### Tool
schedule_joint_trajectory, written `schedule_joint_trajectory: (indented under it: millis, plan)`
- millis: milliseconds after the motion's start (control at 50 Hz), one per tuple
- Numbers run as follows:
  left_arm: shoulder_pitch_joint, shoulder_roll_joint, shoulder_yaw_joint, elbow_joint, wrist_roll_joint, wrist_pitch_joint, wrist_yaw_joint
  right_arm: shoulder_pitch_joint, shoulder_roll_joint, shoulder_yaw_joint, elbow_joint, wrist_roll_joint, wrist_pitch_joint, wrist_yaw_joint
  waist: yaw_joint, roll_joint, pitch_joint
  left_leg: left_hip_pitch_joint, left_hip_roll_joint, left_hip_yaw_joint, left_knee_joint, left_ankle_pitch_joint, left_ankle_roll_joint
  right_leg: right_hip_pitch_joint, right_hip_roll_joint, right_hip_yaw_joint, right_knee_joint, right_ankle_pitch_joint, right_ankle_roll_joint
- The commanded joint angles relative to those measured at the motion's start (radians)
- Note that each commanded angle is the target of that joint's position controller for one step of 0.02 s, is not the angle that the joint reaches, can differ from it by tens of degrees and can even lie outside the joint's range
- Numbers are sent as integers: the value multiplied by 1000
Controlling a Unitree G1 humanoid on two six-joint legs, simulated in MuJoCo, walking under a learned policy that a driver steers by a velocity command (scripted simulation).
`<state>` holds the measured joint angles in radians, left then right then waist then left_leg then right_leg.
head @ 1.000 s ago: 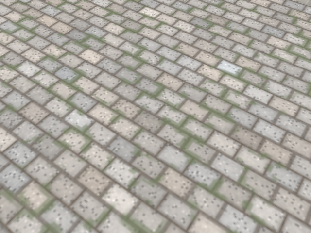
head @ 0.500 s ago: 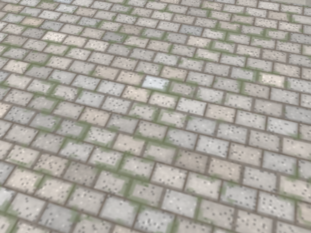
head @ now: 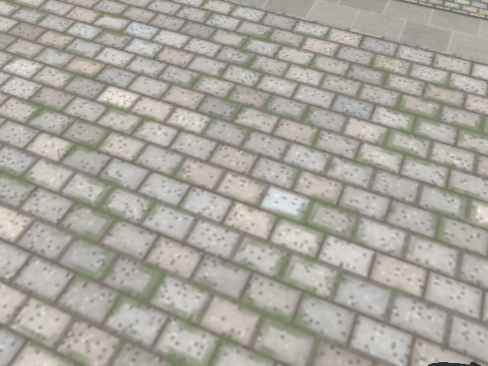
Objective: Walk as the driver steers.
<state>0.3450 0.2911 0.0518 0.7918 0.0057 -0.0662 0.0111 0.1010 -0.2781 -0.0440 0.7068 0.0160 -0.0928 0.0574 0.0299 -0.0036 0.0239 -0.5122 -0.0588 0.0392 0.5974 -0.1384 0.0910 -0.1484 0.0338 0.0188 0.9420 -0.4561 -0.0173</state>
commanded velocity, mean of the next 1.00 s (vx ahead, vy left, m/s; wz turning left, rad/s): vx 0.50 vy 0.00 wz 0.55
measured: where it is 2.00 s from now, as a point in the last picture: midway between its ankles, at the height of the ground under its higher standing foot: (144, 248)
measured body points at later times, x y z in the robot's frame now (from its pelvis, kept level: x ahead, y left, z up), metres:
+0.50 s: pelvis +0.28 -0.01 +0.01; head +0.31 -0.01 +0.46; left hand +0.42 +0.28 -0.05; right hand +0.41 -0.27 -0.11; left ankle +0.12 +0.07 -0.66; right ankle +0.39 -0.10 -0.72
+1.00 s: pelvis +0.50 +0.13 +0.00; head +0.53 +0.16 +0.44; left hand +0.37 +0.40 -0.13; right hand +0.82 +0.05 -0.07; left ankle +0.54 +0.25 -0.72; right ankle +0.42 -0.10 -0.65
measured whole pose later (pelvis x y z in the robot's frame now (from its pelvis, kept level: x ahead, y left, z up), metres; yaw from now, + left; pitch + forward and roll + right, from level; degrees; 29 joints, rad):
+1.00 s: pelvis +0.50 +0.13 +0.00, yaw +36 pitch +2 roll -1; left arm 0.31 0.31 0.07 0.82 -0.01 -0.07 0.01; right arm 0.09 -0.29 -0.06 0.58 0.02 -0.03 0.04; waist 0.05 0.01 0.07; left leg -0.52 -0.04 0.04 0.67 -0.19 0.10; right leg -0.14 -0.08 -0.08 0.96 -0.49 0.03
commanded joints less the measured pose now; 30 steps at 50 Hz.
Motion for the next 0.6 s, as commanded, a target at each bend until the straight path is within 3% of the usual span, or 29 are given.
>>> schedule_joint_trajectory:
  millis: [20, 40, 60, 100, 140, 180, 240, 320, 380, 400, 420, 440, 460, 480, 500, 520, 540, 560, 600]
  plan:
    - [-65, 132, 10, -146, -38, -74, -24, 253, -158, -54, -20, 4, 10, -21, -133, 106, -231, 753, 341, -651, -286, -148, 243, -647, -43, 116, 450, 27, -2]
    - [-114, 122, 8, -161, -22, -82, -20, 196, -148, -49, -33, -3, 12, -22, -96, 2, -128, 584, 304, -557, -309, -48, 222, -628, -79, 95, 355, 82, -5]
    - [-123, 130, 17, -165, 1, -76, -12, 156, -125, -41, -49, -8, 11, -24, -61, -21, -94, 478, 271, -492, -328, 59, 208, -567, -111, 91, 271, 119, 1]
    - [-84, 112, 18, -169, 13, -56, -7, 129, -124, -41, -66, -12, 12, -29, -15, 28, -73, 363, 231, -442, -366, 166, 217, -495, -127, 81, 193, 137, 25]
    - [-82, 88, 12, -171, 18, -39, 1, 141, -138, -45, -59, -7, 8, -37, -6, 42, -62, 291, 210, -376, -378, 253, 221, -479, -125, 56, 109, 167, 55]
    - [-151, 68, 4, -190, 19, -34, 6, 164, -161, -53, -49, -2, 11, -49, -25, 48, -43, 248, 179, -326, -381, 269, 201, -478, -111, 40, -18, 280, 79]
    - [-270, 39, -7, -210, 12, -42, 0, 210, -164, -55, -31, 11, 26, -62, -75, 72, -44, 229, 127, -289, -347, 202, 144, -408, -66, 33, -250, 478, 85]
    - [-370, 62, 1, -234, -8, -59, -19, 273, -165, -55, -13, 17, 44, -70, -111, 96, -47, 307, 156, -384, -281, 105, 122, -356, -21, 50, -405, 502, 75]
    - [-337, 100, 22, -229, -14, -73, -26, 258, -164, -57, -17, 12, 54, -74, -75, 132, -52, 378, 184, -479, -201, 89, 98, -282, -14, 67, -477, 396, 36]
    - [-270, 113, 33, -212, -14, -78, -23, 238, -150, -53, -25, 11, 56, -73, -33, 138, -71, 367, 164, -478, -150, 113, 79, -184, -17, 52, -524, 403, 10]
    - [-168, 145, 48, -197, -2, -82, -15, 224, -113, -41, -38, 5, 52, -70, 20, 121, -150, 316, 119, -437, -16, 133, 47, 3, -81, 90, -522, 403, -35]
    - [-5, 207, 65, -185, 9, -80, -4, 229, -52, -19, -62, -15, 45, -67, 78, -8, -291, 176, 46, -332, 270, -56, 5, 267, -269, 271, -507, 371, -104]
    - [50, 256, 79, -143, 13, -63, -13, 367, -26, -7, -88, 17, 36, -66, 8, -360, -371, -168, -51, -224, 540, -467, -43, 511, -458, 714, -585, 153, -255]
    - [21, 155, 59, -166, -5, -58, -16, 351, -132, -27, -57, 26, 39, -69, 32, -221, -275, -276, 36, -240, 663, -422, -58, 448, -453, 730, -619, -23, -231]
    - [-10, 107, 46, -170, -7, -52, -11, 245, -171, -40, -70, 17, 45, -67, 57, -122, -156, -298, 64, -215, 695, -323, -68, 334, -406, 568, -630, 17, -188]
    - [-53, 96, 38, -171, 0, -47, -12, 200, -155, -41, -80, 7, 50, -67, 40, -53, -93, -268, 94, -189, 681, -251, -78, 221, -362, 451, -651, 145, -169]
    - [-80, 79, 32, -162, 2, -44, -12, 169, -141, -43, -94, 0, 50, -62, 23, -51, -43, -256, 118, -185, 642, -207, -83, 144, -326, 370, -677, 236, -165]
    - [-95, 71, 28, -156, 8, -45, -11, 175, -122, -43, -98, 7, 54, -55, 0, -84, -27, -216, 142, -176, 622, -183, -85, 85, -298, 297, -703, 285, -156]
    - [-102, 70, 30, -136, 2, -53, -14, 177, -84, -37, -102, 14, 65, -49, -13, -109, -15, -197, 155, -146, 592, -160, -93, 35, -278, 202, -745, 354, -166]
Velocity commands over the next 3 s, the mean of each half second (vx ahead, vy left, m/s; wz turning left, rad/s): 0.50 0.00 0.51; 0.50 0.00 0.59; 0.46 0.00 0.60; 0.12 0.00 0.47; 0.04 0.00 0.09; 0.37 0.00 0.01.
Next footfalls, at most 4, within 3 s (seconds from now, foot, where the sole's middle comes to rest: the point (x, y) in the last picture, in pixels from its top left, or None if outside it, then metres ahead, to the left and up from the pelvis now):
0.42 right None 0.43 -0.09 -0.75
0.94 left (163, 317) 0.57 0.27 -0.75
1.44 right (165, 213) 0.91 0.31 -0.75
1.90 left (99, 271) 0.70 0.48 -0.75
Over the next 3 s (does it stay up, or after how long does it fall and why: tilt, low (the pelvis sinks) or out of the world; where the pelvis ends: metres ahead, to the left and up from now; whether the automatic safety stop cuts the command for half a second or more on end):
stays up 0.85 0.55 0.02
